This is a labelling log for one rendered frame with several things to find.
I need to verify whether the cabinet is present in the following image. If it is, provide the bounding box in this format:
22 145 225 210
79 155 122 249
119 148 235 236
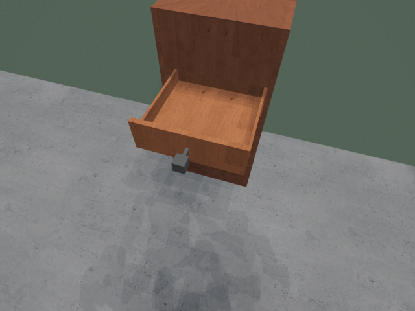
150 0 297 187

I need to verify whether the drawer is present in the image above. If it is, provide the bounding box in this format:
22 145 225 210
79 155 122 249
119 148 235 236
128 69 267 176

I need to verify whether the handle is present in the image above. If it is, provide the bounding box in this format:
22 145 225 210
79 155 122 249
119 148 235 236
171 148 189 174

